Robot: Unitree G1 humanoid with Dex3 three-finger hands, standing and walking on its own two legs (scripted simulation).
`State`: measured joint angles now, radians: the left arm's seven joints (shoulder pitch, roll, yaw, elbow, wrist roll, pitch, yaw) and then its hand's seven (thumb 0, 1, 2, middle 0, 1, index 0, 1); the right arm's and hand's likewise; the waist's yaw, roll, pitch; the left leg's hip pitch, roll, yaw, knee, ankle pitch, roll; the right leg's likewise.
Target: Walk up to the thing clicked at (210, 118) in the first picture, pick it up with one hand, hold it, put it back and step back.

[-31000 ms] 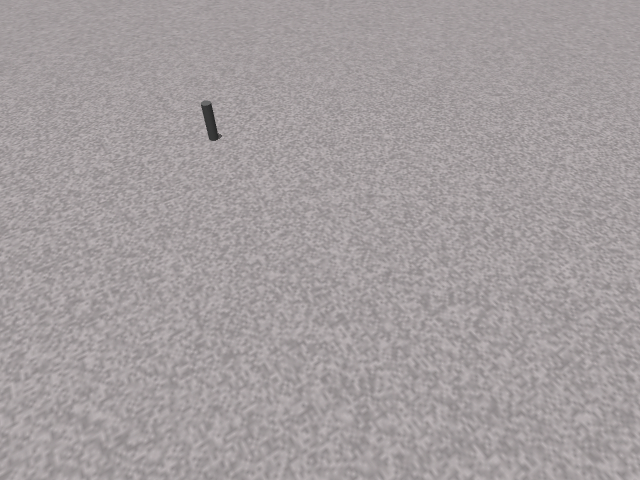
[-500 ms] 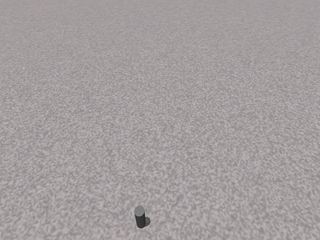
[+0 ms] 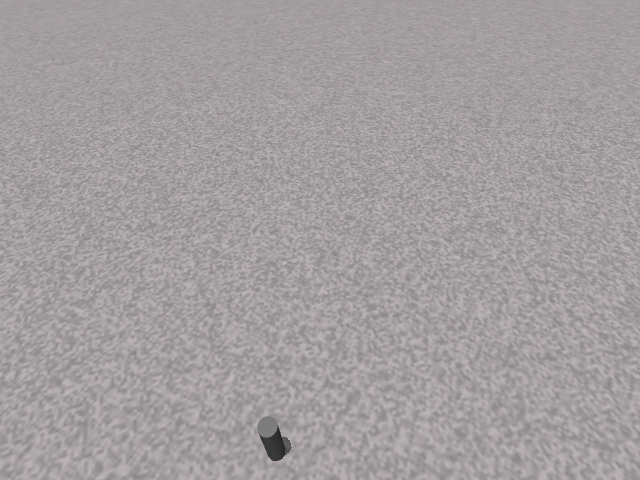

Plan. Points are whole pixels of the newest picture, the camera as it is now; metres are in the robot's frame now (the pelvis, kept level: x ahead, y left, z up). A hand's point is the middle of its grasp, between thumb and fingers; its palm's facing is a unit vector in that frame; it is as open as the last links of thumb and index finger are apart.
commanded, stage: stand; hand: left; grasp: from the side
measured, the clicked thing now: (272, 439) +0.38 +0.16 -0.68
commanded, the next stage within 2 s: step back in 0.80 s
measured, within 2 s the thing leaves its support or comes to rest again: neither
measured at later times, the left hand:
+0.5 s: hand out of the picture +0.08 +0.25 -0.16, palm faces -0.02 -0.94 -0.33, open 7.4 cm
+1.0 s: hand out of the picture +0.08 +0.27 -0.16, palm faces -0.03 -0.93 -0.37, open 7.4 cm
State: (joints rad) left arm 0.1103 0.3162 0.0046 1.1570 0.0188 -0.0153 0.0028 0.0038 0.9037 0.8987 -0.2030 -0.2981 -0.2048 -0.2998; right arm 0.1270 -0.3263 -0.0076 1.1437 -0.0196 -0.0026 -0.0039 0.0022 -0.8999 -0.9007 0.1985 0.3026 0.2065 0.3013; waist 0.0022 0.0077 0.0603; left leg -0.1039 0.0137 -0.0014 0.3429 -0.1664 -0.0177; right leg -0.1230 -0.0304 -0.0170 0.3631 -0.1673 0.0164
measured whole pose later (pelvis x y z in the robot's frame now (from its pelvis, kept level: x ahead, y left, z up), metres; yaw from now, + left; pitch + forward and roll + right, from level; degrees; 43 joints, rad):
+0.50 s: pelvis +0.01 +0.00 +0.00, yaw +0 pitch -3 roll +0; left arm 0.11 0.33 0.01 1.16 0.02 -0.01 0.00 0.00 0.90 0.90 -0.20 -0.30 -0.20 -0.30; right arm 0.11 -0.34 -0.01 1.15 -0.02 0.00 0.00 0.00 -0.90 -0.90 0.20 0.30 0.21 0.30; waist 0.00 0.00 0.06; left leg -0.09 0.02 0.00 0.32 -0.17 -0.02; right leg -0.11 -0.02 -0.01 0.34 -0.17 0.01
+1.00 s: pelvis -0.02 +0.01 -0.01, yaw -1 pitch -2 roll +0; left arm 0.07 0.36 0.06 1.03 0.02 0.02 0.00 0.00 0.90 0.90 -0.20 -0.30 -0.21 -0.30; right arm 0.07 -0.39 -0.05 1.04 -0.01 0.04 0.01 0.00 -0.90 -0.90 0.20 0.30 0.21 0.30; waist 0.00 0.01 0.16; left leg -0.29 -0.01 -0.01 0.69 -0.39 0.02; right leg -0.27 -0.03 0.00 0.50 -0.20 0.01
